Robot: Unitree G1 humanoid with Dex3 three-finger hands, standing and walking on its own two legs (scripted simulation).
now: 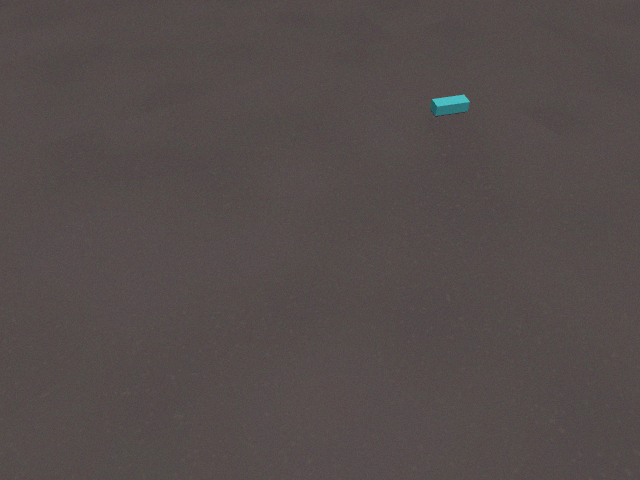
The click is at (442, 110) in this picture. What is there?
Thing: lying carton
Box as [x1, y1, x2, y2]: [430, 95, 469, 115]
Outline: 469,101 464,95 432,99 430,108 435,115 466,111
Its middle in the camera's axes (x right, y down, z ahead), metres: +0.71 -0.74 +2.18
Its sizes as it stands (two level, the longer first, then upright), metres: 0.187 0.078 0.057
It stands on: the floor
